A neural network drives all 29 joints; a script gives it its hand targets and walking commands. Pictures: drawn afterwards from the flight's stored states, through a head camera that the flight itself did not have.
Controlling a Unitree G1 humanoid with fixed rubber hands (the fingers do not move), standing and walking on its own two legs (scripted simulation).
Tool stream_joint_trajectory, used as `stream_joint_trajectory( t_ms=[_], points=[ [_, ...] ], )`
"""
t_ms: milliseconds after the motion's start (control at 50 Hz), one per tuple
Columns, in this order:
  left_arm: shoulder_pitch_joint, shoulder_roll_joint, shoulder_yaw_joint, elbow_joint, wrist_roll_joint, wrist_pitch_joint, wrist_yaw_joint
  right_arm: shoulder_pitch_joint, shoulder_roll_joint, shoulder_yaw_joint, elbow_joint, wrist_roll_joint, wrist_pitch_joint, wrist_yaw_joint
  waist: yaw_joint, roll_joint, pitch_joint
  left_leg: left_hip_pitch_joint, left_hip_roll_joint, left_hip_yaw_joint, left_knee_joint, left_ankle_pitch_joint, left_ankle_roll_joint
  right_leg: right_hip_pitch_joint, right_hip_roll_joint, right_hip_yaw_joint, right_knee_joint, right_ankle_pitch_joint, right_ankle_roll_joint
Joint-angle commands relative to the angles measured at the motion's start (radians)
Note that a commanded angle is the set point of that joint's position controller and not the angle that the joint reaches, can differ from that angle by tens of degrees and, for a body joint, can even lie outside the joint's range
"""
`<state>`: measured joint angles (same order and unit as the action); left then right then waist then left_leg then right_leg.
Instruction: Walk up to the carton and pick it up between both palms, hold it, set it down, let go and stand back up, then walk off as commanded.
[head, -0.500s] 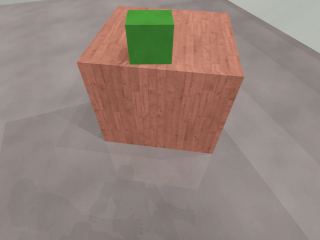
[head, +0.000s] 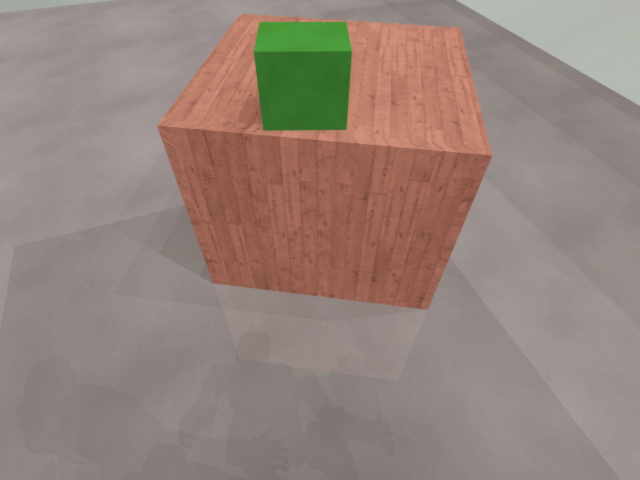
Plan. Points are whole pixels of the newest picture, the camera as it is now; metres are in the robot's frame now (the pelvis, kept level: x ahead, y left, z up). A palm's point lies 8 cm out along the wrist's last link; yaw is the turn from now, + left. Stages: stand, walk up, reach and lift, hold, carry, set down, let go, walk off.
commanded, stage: stand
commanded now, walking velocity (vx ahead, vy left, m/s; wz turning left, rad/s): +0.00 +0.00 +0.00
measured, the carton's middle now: (304, 77) +0.97 +0.09 +0.02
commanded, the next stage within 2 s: walk up in 0.74 s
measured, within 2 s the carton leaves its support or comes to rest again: neither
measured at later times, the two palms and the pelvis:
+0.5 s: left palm out of the picture +0.05 +0.29 -0.12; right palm out of the picture +0.06 -0.29 -0.12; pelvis +0.00 +0.00 +0.00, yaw +0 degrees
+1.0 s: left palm out of the picture +0.05 +0.29 -0.12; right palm out of the picture +0.06 -0.30 -0.12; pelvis +0.01 +0.00 -0.01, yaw +0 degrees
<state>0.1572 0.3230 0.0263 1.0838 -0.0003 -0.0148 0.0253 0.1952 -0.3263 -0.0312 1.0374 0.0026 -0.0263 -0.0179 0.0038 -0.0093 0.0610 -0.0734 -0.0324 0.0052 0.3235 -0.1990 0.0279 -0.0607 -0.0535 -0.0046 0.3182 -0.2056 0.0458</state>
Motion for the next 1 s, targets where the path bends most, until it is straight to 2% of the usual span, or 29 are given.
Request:
stream_joint_trajectory(
  t_ms=[0,40,60,80,140,200,220,300,320,400,420,480,540,560,600,620,640,660,700,760,780,820,840,860,900,920,940,960,980],
  points=[
    [0.000,0.183,0.033,-0.047,0.000,-0.014,0.006,0.019,-0.190,-0.040,-0.049,-0.001,-0.017,-0.009,-0.001,-0.003,-0.041,-0.006,0.172,-0.099,-0.059,0.227,0.003,-0.013,-0.102,0.049,-0.045,0.149,-0.046],
    [-0.018,0.198,0.038,-0.050,0.002,-0.016,0.009,0.005,-0.194,-0.040,-0.056,-0.001,-0.017,-0.010,-0.008,0.011,-0.026,-0.022,0.169,-0.100,-0.055,0.225,-0.001,-0.011,-0.107,0.057,-0.044,0.160,-0.046],
    [-0.018,0.203,0.040,-0.057,0.001,-0.013,0.008,-0.005,-0.199,-0.040,-0.060,-0.006,-0.015,-0.012,0.002,0.016,-0.028,-0.027,0.167,-0.092,-0.056,0.226,-0.003,-0.005,-0.107,0.051,-0.047,0.157,-0.047],
    [-0.015,0.209,0.042,-0.051,0.002,-0.014,0.009,0.006,-0.206,-0.044,-0.056,-0.001,-0.014,-0.011,-0.006,0.010,-0.029,-0.022,0.168,-0.097,-0.058,0.213,-0.004,-0.004,-0.105,0.057,-0.048,0.167,-0.048],
    [-0.008,0.183,0.037,-0.048,0.001,-0.016,0.007,0.010,-0.195,-0.041,-0.052,0.000,-0.018,-0.010,-0.004,0.016,-0.038,-0.021,0.168,-0.101,-0.058,0.228,-0.001,0.002,-0.108,0.053,-0.043,0.156,-0.048],
    [-0.001,0.182,0.033,-0.044,-0.002,-0.016,0.006,0.013,-0.194,-0.040,-0.052,0.000,-0.016,-0.010,0.002,-0.007,-0.033,-0.022,0.173,-0.104,-0.062,0.234,-0.002,0.007,-0.108,0.049,-0.040,0.151,-0.046],
    [-0.002,0.185,0.032,-0.045,0.001,-0.013,0.010,0.002,-0.202,-0.040,-0.055,0.000,-0.015,-0.009,0.010,0.011,-0.015,-0.033,0.174,-0.103,-0.059,0.233,-0.002,0.003,-0.110,0.051,-0.050,0.150,-0.049],
    [-0.011,0.189,0.034,-0.048,0.002,-0.013,0.008,0.000,-0.186,-0.038,-0.056,-0.001,-0.016,-0.011,0.005,-0.003,-0.039,-0.015,0.172,-0.103,-0.058,0.244,-0.004,0.002,-0.107,0.047,-0.041,0.156,-0.046],
    [-0.014,0.197,0.036,-0.052,0.002,-0.015,0.009,-0.001,-0.200,-0.042,-0.060,-0.003,-0.014,-0.011,0.006,0.020,-0.037,-0.018,0.168,-0.097,-0.061,0.236,-0.005,0.002,-0.110,0.050,-0.044,0.151,-0.047],
    [0.003,0.197,0.037,-0.043,-0.001,-0.018,0.011,0.012,-0.197,-0.043,-0.055,-0.002,-0.020,-0.008,0.004,0.013,-0.033,-0.022,0.172,-0.103,-0.062,0.237,-0.003,0.008,-0.109,0.048,-0.045,0.156,-0.049],
    [-0.006,0.185,0.037,-0.042,0.001,-0.017,0.012,-0.002,-0.196,-0.042,-0.055,0.002,-0.020,-0.008,0.007,-0.009,-0.027,-0.029,0.175,-0.112,-0.061,0.243,0.000,0.012,-0.110,0.050,-0.043,0.155,-0.053],
    [-0.003,0.198,0.041,-0.046,-0.001,-0.015,0.011,0.016,-0.191,-0.039,-0.047,-0.005,-0.017,-0.011,0.002,0.029,-0.037,-0.014,0.166,-0.093,-0.058,0.234,-0.002,0.008,-0.112,0.055,-0.045,0.162,-0.048],
    [0.013,0.181,0.034,-0.041,-0.004,-0.017,0.008,0.029,-0.201,-0.041,-0.046,0.000,-0.016,-0.012,0.004,0.002,-0.029,-0.025,0.173,-0.103,-0.060,0.228,0.001,0.008,-0.109,0.048,-0.049,0.141,-0.046],
    [0.005,0.188,0.035,-0.035,0.003,-0.017,0.011,0.020,-0.192,-0.037,-0.049,0.003,-0.014,-0.012,-0.006,0.009,-0.008,-0.021,0.176,-0.104,-0.067,0.229,-0.003,-0.011,-0.112,0.051,-0.047,0.147,-0.046],
    [-0.009,0.197,0.040,-0.046,0.004,-0.014,0.011,0.006,-0.189,-0.036,-0.055,-0.001,-0.015,-0.011,0.003,0.006,-0.021,-0.028,0.169,-0.099,-0.062,0.242,-0.005,0.003,-0.111,0.046,-0.046,0.164,-0.049],
    [-0.009,0.186,0.035,-0.045,-0.002,-0.012,0.010,-0.005,-0.204,-0.038,-0.061,-0.001,-0.018,-0.011,0.007,0.030,-0.035,-0.026,0.165,-0.098,-0.053,0.247,-0.005,0.015,-0.110,0.049,-0.043,0.178,-0.049],
    [-0.006,0.196,0.041,-0.044,0.003,-0.013,0.011,0.003,-0.182,-0.038,-0.057,0.001,-0.017,-0.009,0.001,-0.006,-0.040,-0.014,0.166,-0.101,-0.060,0.236,-0.005,0.004,-0.108,0.042,-0.041,0.174,-0.046],
    [-0.016,0.196,0.039,-0.050,-0.001,-0.014,0.011,-0.008,-0.208,-0.043,-0.060,-0.002,-0.017,-0.010,0.009,0.016,-0.030,-0.034,0.166,-0.103,-0.057,0.227,-0.002,0.012,-0.110,0.047,-0.044,0.157,-0.046],
    [0.011,0.193,0.038,-0.038,-0.001,-0.015,0.008,0.012,-0.195,-0.041,-0.057,0.000,-0.020,-0.007,0.001,-0.004,-0.026,-0.009,0.168,-0.106,-0.064,0.234,-0.003,-0.005,-0.106,0.041,-0.045,0.149,-0.046],
    [0.006,0.173,0.033,-0.041,-0.001,-0.013,0.007,0.007,-0.195,-0.039,-0.056,-0.002,-0.018,-0.012,0.006,0.009,-0.036,-0.013,0.170,-0.105,-0.053,0.258,0.003,0.001,-0.110,0.043,-0.042,0.148,-0.045],
    [0.000,0.184,0.036,-0.037,-0.002,-0.012,0.007,0.004,-0.191,-0.041,-0.057,-0.001,-0.021,-0.011,0.003,-0.015,-0.020,-0.015,0.172,-0.113,-0.059,0.246,-0.001,-0.010,-0.110,0.039,-0.043,0.148,-0.042],
    [0.005,0.186,0.035,-0.034,0.002,-0.016,0.011,0.010,-0.188,-0.039,-0.056,-0.001,-0.015,-0.011,0.004,0.015,-0.027,-0.020,0.172,-0.104,-0.056,0.254,-0.002,0.003,-0.111,0.045,-0.036,0.160,-0.046],
    [-0.006,0.183,0.032,-0.041,0.002,-0.015,0.010,0.008,-0.185,-0.036,-0.055,0.003,-0.014,-0.010,0.002,-0.011,-0.034,-0.012,0.173,-0.109,-0.056,0.269,-0.003,0.002,-0.108,0.043,-0.041,0.170,-0.045],
    [-0.002,0.184,0.034,-0.038,0.000,-0.015,0.011,0.014,-0.192,-0.040,-0.052,-0.003,-0.017,-0.013,0.001,0.009,-0.030,-0.010,0.168,-0.099,-0.054,0.270,-0.004,0.005,-0.114,0.044,-0.042,0.177,-0.045],
    [0.002,0.194,0.037,-0.034,0.004,-0.014,0.012,0.019,-0.195,-0.039,-0.054,0.000,-0.017,-0.013,-0.001,-0.003,-0.033,-0.006,0.170,-0.097,-0.051,0.269,-0.004,0.006,-0.111,0.041,-0.039,0.200,-0.046],
    [0.090,0.235,0.059,-0.099,0.026,-0.020,0.001,0.073,-0.225,-0.085,-0.093,-0.041,-0.012,0.006,-0.018,0.073,-0.096,-0.022,0.122,-0.087,-0.006,-0.273,0.050,0.021,-0.043,0.004,0.083,-0.157,-0.125],
    [0.093,0.230,0.072,-0.125,0.033,-0.019,-0.004,0.051,-0.213,-0.086,-0.122,-0.059,-0.009,0.018,-0.006,0.075,-0.023,-0.097,0.157,-0.150,-0.028,-0.501,0.089,-0.080,-0.045,0.035,0.139,-0.327,-0.148],
    [0.090,0.221,0.076,-0.164,0.032,-0.019,-0.004,0.032,-0.212,-0.095,-0.153,-0.059,-0.006,0.027,-0.005,0.104,0.067,-0.164,0.194,-0.219,-0.063,-0.590,0.116,-0.166,-0.036,0.038,0.200,-0.371,-0.155],
    [0.104,0.204,0.078,-0.201,0.033,-0.024,-0.006,0.029,-0.215,-0.105,-0.185,-0.058,-0.004,0.032,0.000,0.110,0.100,-0.184,0.232,-0.269,-0.087,-0.607,0.141,-0.214,-0.021,0.031,0.246,-0.358,-0.156]
  ],
)
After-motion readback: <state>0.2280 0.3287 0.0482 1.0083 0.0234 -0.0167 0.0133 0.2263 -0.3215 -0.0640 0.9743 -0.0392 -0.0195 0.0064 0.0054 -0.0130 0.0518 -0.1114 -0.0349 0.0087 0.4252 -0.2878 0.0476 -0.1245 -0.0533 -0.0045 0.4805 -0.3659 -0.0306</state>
